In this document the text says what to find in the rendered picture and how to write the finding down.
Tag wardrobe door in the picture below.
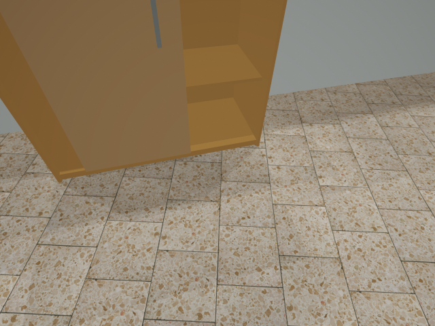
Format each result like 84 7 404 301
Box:
0 12 83 172
0 0 191 172

